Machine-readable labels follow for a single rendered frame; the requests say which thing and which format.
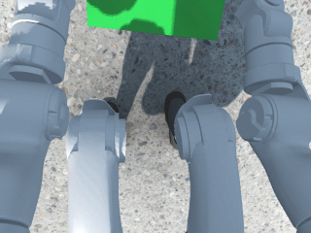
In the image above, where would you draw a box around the left robot upper arm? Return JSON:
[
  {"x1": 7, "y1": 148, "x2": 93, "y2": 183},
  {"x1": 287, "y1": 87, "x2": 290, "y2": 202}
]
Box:
[{"x1": 0, "y1": 79, "x2": 70, "y2": 233}]

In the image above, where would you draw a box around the robot left foot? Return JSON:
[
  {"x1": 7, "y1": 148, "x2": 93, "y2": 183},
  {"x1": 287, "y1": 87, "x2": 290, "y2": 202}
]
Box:
[{"x1": 106, "y1": 101, "x2": 120, "y2": 119}]

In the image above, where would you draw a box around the robot left forearm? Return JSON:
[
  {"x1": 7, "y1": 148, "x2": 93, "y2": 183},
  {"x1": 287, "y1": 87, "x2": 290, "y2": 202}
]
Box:
[{"x1": 0, "y1": 0, "x2": 76, "y2": 84}]

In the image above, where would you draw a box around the robot right shin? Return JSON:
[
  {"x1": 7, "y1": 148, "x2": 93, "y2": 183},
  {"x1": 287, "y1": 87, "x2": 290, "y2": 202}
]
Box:
[{"x1": 174, "y1": 94, "x2": 236, "y2": 145}]

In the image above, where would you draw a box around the carton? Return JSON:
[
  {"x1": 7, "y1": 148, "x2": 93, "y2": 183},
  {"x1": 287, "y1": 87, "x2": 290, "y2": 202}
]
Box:
[{"x1": 86, "y1": 0, "x2": 225, "y2": 41}]

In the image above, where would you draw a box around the robot right forearm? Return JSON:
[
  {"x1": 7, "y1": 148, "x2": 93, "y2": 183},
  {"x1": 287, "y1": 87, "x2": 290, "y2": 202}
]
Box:
[{"x1": 236, "y1": 0, "x2": 311, "y2": 103}]

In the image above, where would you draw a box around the right robot upper arm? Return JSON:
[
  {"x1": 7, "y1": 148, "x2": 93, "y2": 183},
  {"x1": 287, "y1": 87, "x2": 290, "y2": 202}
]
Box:
[{"x1": 235, "y1": 93, "x2": 311, "y2": 233}]

